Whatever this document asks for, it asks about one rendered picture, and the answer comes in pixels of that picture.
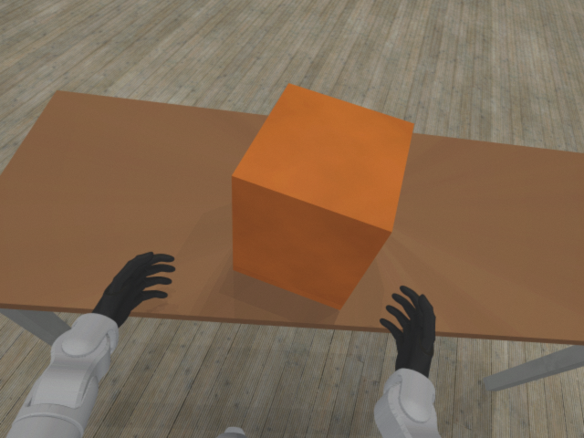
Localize carton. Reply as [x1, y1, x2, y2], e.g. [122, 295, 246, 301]
[232, 83, 414, 310]

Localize right robot forearm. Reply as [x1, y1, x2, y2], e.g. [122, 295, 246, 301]
[374, 368, 442, 438]

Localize table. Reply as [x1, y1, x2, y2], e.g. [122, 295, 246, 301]
[0, 90, 584, 391]

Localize left robot shin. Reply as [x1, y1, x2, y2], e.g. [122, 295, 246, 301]
[225, 427, 245, 434]

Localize robot left hand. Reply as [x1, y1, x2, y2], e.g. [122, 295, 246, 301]
[92, 252, 175, 328]

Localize robot right hand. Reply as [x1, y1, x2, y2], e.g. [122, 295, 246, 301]
[380, 286, 436, 378]

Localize left robot forearm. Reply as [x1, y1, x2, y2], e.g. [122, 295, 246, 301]
[6, 313, 119, 438]

